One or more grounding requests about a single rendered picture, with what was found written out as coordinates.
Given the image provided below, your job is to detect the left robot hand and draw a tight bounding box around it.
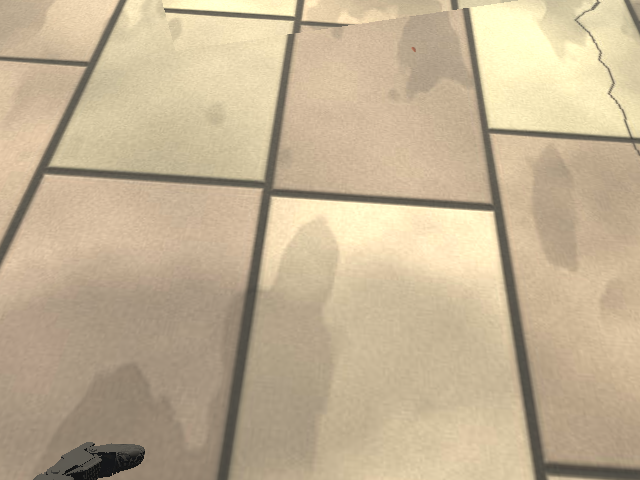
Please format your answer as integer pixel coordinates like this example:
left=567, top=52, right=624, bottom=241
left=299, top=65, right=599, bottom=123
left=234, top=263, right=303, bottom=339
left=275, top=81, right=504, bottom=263
left=33, top=442, right=145, bottom=480

